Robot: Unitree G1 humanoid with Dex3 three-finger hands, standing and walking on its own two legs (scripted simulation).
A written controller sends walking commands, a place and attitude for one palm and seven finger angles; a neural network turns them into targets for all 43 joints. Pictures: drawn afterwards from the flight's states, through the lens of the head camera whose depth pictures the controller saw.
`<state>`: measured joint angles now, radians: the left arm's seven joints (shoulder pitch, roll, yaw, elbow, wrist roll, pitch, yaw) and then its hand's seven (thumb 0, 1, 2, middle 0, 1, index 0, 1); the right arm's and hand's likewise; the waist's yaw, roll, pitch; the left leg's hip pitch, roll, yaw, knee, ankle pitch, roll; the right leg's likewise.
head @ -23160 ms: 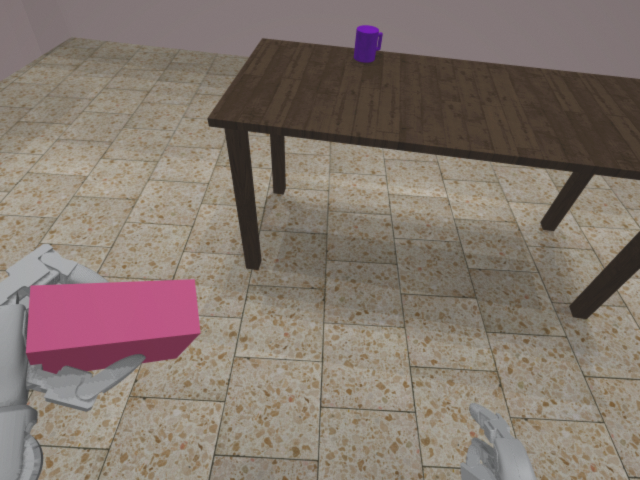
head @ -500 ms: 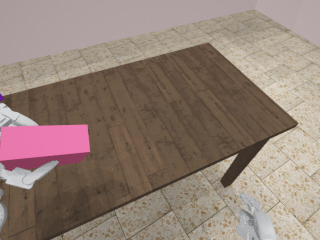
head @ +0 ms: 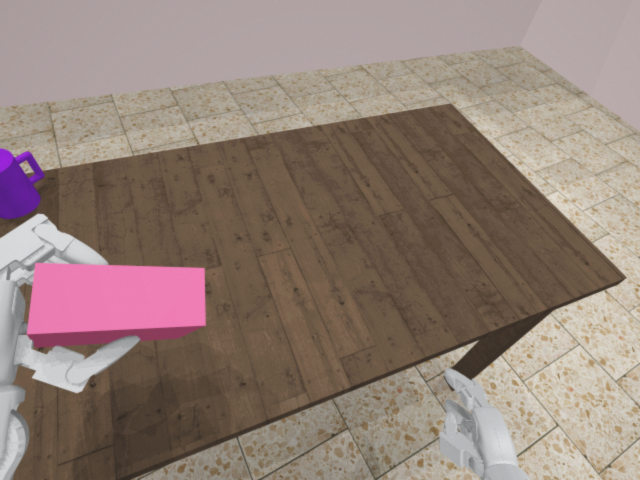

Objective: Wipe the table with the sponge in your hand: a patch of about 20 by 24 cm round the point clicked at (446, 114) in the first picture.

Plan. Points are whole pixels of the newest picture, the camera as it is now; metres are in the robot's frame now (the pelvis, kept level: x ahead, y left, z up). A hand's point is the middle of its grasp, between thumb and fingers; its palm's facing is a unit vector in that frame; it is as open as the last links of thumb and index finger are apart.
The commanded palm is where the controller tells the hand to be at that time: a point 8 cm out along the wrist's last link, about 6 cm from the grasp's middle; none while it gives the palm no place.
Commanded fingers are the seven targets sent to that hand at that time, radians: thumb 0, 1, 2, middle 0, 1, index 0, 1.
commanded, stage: come to a stop and stand still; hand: left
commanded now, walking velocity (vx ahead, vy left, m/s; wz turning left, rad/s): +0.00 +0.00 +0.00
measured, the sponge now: (145, 307) +0.24 +0.20 +0.13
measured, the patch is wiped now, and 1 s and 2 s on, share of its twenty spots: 0.00 0.00 0.00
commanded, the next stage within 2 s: look again from close up in 0.12 s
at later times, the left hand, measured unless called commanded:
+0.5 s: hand (104, 324) +0.21 +0.22 +0.15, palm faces +0.35 -0.84 -0.41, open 9.8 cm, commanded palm +0.15 +0.26 +0.18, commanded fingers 0.00 0.10 1.30 -1.20 -1.60 -1.20 -1.60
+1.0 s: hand (71, 270) +0.24 +0.25 +0.18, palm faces +0.42 -0.75 -0.52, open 9.8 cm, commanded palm +0.14 +0.25 +0.18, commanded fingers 0.00 0.10 1.30 -1.20 -1.60 -1.20 -1.60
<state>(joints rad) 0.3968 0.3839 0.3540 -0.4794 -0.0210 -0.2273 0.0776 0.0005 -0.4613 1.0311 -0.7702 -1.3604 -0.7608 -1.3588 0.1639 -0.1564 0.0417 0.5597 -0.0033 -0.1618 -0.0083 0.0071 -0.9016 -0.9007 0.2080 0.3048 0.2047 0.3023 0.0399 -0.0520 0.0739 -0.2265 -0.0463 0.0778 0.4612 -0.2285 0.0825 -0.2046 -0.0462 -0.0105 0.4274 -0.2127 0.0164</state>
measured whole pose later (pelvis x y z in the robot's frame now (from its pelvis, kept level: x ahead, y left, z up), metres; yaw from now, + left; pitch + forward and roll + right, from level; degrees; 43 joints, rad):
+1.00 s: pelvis -0.01 -0.03 +0.00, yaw +1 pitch +0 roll -2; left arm 0.17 0.53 0.43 -0.35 0.02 -0.23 0.04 0.00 -0.47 1.03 -0.78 -1.35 -0.77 -1.35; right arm 0.19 -0.21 0.00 0.60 -0.01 -0.15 -0.03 0.01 -0.90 -0.90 0.21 0.30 0.20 0.30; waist 0.07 -0.03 0.11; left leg -0.29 0.01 0.04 0.50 -0.22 0.04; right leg -0.23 0.00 -0.05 0.41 -0.18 0.00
